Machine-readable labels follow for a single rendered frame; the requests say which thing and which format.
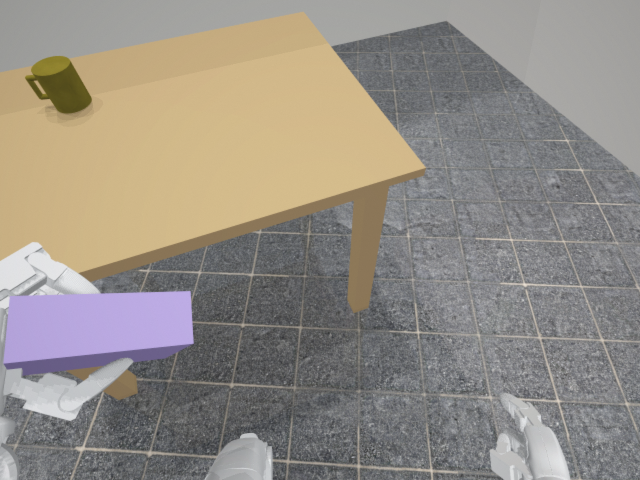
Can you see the robot left forearm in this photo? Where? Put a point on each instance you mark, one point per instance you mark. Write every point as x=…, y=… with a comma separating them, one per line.
x=9, y=464

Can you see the table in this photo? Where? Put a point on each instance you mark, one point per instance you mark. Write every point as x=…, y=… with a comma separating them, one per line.
x=194, y=140

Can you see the sponge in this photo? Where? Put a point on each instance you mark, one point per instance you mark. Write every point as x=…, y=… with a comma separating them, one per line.
x=51, y=333

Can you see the right robot hand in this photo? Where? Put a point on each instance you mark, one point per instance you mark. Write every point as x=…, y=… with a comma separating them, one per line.
x=536, y=454

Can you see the left robot hand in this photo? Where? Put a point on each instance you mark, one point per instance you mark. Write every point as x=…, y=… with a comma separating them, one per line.
x=31, y=271

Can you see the left robot thigh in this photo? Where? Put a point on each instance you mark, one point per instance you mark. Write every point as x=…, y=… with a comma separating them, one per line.
x=243, y=459

